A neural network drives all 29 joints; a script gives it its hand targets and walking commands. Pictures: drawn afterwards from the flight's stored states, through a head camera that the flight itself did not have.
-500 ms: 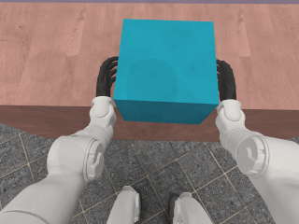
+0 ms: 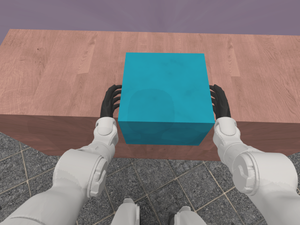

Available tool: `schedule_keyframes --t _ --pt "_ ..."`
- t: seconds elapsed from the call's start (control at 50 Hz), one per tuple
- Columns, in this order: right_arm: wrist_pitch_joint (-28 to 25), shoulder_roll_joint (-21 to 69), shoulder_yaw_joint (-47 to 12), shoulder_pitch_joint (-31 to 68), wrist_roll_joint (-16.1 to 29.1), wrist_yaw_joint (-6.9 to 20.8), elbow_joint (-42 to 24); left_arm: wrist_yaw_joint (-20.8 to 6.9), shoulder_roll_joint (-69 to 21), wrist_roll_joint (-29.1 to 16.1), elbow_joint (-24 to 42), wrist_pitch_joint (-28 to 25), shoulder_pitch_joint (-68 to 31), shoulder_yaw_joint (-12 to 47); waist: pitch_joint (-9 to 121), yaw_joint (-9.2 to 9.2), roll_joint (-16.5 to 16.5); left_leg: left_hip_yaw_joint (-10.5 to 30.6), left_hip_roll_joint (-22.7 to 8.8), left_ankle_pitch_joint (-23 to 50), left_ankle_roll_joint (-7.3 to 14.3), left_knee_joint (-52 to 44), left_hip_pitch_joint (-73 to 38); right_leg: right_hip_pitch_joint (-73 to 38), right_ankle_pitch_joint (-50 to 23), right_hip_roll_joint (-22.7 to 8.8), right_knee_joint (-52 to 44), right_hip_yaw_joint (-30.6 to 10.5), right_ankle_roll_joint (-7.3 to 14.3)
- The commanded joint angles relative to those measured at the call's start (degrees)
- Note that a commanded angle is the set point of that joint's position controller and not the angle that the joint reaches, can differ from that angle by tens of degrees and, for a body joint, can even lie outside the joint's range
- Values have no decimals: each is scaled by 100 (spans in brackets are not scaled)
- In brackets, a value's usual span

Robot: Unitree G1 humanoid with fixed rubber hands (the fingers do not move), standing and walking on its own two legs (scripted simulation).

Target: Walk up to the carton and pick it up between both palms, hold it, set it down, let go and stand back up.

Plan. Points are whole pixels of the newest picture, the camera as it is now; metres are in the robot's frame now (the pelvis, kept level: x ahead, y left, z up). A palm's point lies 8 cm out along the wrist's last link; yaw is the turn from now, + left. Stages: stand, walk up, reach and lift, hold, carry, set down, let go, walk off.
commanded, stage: reach and lift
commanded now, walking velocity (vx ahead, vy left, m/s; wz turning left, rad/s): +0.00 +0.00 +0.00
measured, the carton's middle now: (163, 100) +0.46 +0.01 -0.03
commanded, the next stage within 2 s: none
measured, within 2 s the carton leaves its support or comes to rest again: leaves its support in 0.04 s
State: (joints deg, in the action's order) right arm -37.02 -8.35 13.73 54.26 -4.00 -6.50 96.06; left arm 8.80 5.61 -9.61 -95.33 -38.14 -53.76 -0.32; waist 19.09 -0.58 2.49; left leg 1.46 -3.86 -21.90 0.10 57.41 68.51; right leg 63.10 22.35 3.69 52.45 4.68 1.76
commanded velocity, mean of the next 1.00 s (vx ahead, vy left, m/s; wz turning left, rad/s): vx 0.00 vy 0.00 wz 0.00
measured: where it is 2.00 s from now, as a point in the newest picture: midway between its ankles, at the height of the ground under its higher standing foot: outside the picture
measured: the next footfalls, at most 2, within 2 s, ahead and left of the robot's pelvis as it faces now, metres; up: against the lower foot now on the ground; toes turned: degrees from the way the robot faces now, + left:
none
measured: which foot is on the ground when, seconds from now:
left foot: down 0.00-1.00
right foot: down 0.00-1.00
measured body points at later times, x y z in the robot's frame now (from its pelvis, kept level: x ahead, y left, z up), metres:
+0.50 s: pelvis -0.02 -0.01 +0.03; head +0.01 -0.02 +0.47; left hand +0.41 +0.16 +0.11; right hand +0.42 -0.16 +0.10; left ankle +0.02 +0.11 -0.66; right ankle +0.00 -0.11 -0.66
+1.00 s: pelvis +0.01 -0.01 +0.08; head +0.00 +0.01 +0.53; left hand +0.42 +0.18 +0.17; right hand +0.43 -0.14 +0.18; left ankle +0.02 +0.11 -0.66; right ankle +0.00 -0.11 -0.66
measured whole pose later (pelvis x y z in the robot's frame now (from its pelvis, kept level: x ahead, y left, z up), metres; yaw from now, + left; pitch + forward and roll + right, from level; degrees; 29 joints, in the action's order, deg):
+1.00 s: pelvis +0.01 -0.01 +0.08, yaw +4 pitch +7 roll -1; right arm -5.8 -2.8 8.0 43.6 5.8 -9.9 63.1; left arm 6.0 7.3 -1.8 -69.8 -10.5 -45.1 -8.6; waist 9.7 3.0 -0.6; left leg 1.7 -0.7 -11.5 -0.5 26.5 21.7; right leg 17.0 12.7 2.4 23.0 2.2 1.8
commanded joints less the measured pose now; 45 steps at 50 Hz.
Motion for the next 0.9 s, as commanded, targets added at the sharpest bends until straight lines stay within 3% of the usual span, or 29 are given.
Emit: schedule_keyframes --t 0.0,0.08,0.18,0.2,0.26,0.38,0.48,0.5,0.6,0.66,0.7,0.8,0.88 --pt "-210 3724 -1107 3553 -923 1238 -1399 -1036 -4135 712 1582 -107 -3442 1148 4741 238 248 20 352 3354 -353 -383 -3432 -2470 -3383 337 -374 -75 -364" --pt "92 4037 -1324 3519 -811 1165 -1744 -1003 -4241 620 2026 -50 -3851 1303 4654 337 223 31 411 2887 -357 -501 -3414 -2662 -3131 303 -440 -168 -329" --pt "568 4524 -1492 3461 -539 1115 -2037 -926 -4349 418 2762 56 -4595 1451 4441 410 472 -37 502 2436 -352 -701 -3484 -2795 -2740 227 -553 -264 -327" --pt "692 4626 -1612 3412 -459 1088 -2169 -929 -4352 369 2857 114 -4623 1493 4342 470 411 -25 517 2343 -312 -710 -3433 -2891 -2730 200 -575 -312 -328" --pt "1042 4872 -1848 3595 -231 1013 -2586 -953 -4397 252 2926 304 -4830 1435 4054 417 338 -36 584 1775 -178 -970 -3228 -3212 -2461 91 -706 -441 -363" --pt "1763 5111 -2192 3794 145 786 -3561 -1086 -4143 155 2637 804 -4775 1111 3381 391 -207 29 648 1174 64 -1491 -3166 -3984 -2186 -103 -1123 -665 -440" --pt "2430 5142 -2139 3824 400 662 -3885 -1308 -3769 227 2317 1221 -4758 546 2455 310 -687 28 690 627 252 -2160 -3245 -4610 -1756 -297 -1682 -832 -503" --pt "2263 5209 -2120 4840 198 745 -4379 -1286 -3951 -152 2673 1219 -5238 776 2903 499 -1039 -77 777 390 314 -2239 -2917 -4403 -1379 -226 -1680 -674 -434" --pt "2632 5130 -1883 4592 258 794 -4294 -1219 -3872 -172 2563 1421 -5233 656 2713 503 -741 -49 636 666 160 -2421 -3883 -4591 -1476 -240 -1953 -513 -226" --pt "2942 4850 -1641 3992 259 754 -3734 -1242 -3618 216 2462 1686 -4894 281 2125 523 -557 -40 547 832 118 -2770 -4454 -4611 -1524 -329 -2308 -488 -148" --pt "3029 4739 -1582 3517 314 745 -3590 -1306 -3592 556 2574 1831 -4575 97 1947 454 -300 -53 481 1323 10 -2931 -4959 -4693 -1877 -352 -2527 -492 -116" --pt "2934 4549 -1728 3086 650 786 -4059 -1385 -3928 1084 3360 2035 -4092 6 2146 340 552 -35 402 3210 -495 -2945 -6349 -5040 -3251 -249 -2832 -365 -124" --pt "2882 4510 -1990 2998 776 806 -4554 -1278 -4223 1164 4222 2218 -3982 292 2193 369 708 23 382 3795 -616 -3004 -6884 -5223 -3579 -178 -3039 -297 -159"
